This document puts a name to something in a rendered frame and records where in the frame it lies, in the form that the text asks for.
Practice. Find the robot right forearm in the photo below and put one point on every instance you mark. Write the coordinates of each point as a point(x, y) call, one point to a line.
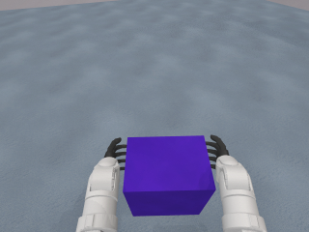
point(240, 210)

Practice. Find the robot left forearm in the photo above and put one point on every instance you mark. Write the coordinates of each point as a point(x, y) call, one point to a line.
point(100, 206)

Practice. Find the robot right hand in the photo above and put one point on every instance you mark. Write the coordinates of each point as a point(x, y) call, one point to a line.
point(220, 149)

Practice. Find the carton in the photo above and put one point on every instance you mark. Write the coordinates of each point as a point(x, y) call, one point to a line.
point(167, 175)

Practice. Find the robot left hand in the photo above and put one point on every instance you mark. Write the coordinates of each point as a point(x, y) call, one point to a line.
point(113, 147)

